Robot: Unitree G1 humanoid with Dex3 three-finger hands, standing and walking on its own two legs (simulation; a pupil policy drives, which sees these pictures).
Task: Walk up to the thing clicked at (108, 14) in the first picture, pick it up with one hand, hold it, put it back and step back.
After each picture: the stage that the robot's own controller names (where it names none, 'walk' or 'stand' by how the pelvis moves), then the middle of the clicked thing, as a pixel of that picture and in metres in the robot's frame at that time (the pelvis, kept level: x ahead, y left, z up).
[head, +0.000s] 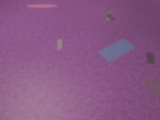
stand; (109, 16) +1.99 -0.45 -0.72
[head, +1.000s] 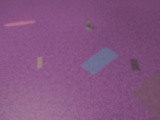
walk; (88, 25) +1.89 -0.02 -0.70
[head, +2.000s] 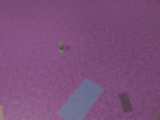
walk; (61, 47) +1.26 +0.24 -0.71
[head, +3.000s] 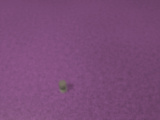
walk; (62, 86) +0.79 +0.20 -0.71
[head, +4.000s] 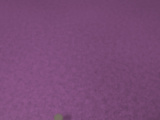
walk; out of the picture +0.46 +0.15 -0.70
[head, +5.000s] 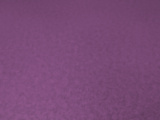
stand; out of the picture +0.34 +0.16 -0.72
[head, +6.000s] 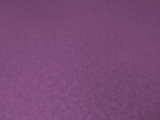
stand; out of the picture +0.35 +0.17 -0.73
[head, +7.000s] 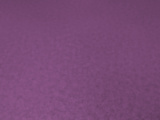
stand; out of the picture +0.35 +0.18 -0.73
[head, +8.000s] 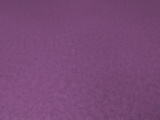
stand; out of the picture +0.34 +0.18 -0.73
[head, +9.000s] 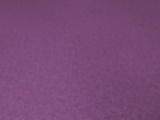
go down; out of the picture +0.34 +0.18 -0.73
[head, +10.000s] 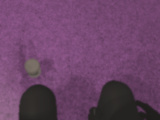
go down; (33, 68) +0.44 +0.18 -0.34
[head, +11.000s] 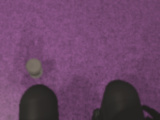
approach; (34, 68) +0.44 +0.18 -0.31
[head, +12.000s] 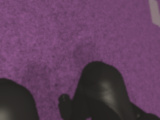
close in; out of the picture +0.43 +0.23 -0.22
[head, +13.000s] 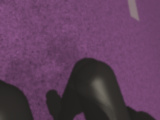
close; out of the picture +0.42 +0.24 -0.22
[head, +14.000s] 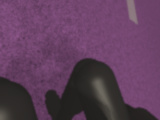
lift; out of the picture +0.40 +0.21 -0.23
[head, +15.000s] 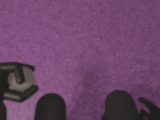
lift; (24, 84) +0.33 +0.19 -0.04
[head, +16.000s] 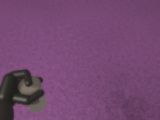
hold; (33, 94) +0.32 +0.17 +0.02
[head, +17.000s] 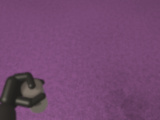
hold; (35, 96) +0.32 +0.17 +0.00
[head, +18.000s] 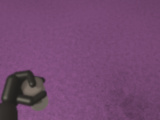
crouch; (36, 94) +0.32 +0.16 +0.00
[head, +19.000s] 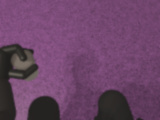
crouch; (26, 66) +0.41 +0.18 -0.09
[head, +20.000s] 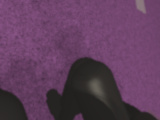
lower; out of the picture +0.44 +0.25 -0.23
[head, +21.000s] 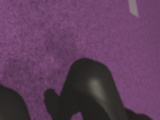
lower; out of the picture +0.44 +0.26 -0.23
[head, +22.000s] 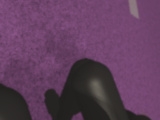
lower; out of the picture +0.43 +0.26 -0.23
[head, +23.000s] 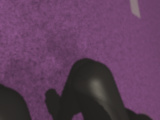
lower; out of the picture +0.43 +0.26 -0.23
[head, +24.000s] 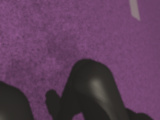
loosen; out of the picture +0.42 +0.24 -0.23
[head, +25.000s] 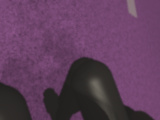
withdraw; out of the picture +0.42 +0.24 -0.23
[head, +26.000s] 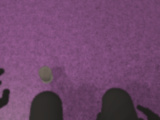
walk; (46, 75) +0.44 +0.17 -0.39
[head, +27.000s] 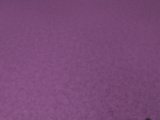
stand; out of the picture +0.37 +0.14 -0.66
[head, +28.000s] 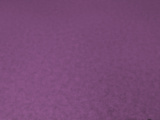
stand; out of the picture +0.38 +0.16 -0.66
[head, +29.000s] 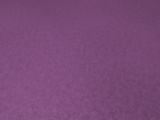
stand; out of the picture +0.38 +0.15 -0.70
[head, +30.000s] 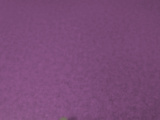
walk; out of the picture +0.40 +0.13 -0.71
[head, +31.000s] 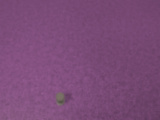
walk; (60, 99) +0.52 +0.12 -0.70
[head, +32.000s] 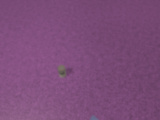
walk; (62, 71) +0.81 +0.19 -0.69
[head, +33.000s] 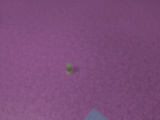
stand; (69, 68) +1.01 +0.14 -0.70
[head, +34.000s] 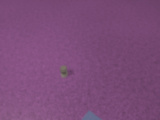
stand; (63, 71) +1.00 +0.16 -0.73
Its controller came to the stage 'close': yes
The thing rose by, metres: 0.72
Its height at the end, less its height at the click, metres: +0.00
